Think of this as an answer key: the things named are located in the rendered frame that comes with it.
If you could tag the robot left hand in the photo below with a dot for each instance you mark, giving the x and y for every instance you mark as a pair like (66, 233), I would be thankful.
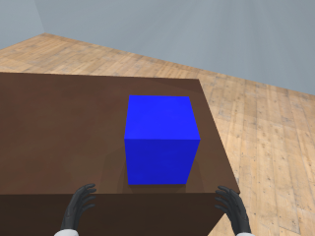
(75, 208)

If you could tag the carton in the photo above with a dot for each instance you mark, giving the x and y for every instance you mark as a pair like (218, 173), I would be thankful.
(161, 139)

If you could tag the pedestal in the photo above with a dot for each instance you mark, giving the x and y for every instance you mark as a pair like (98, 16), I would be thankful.
(60, 132)

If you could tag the robot right hand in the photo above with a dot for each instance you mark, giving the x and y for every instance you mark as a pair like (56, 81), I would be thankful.
(235, 210)

